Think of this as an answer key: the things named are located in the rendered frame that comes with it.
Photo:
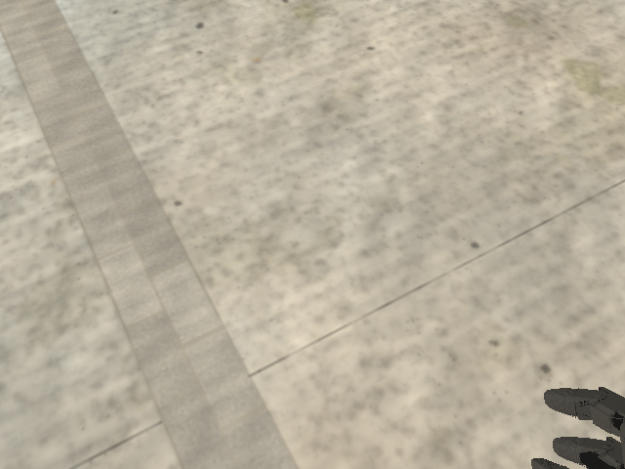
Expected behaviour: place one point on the right robot hand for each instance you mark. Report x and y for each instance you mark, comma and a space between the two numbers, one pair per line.
607, 410

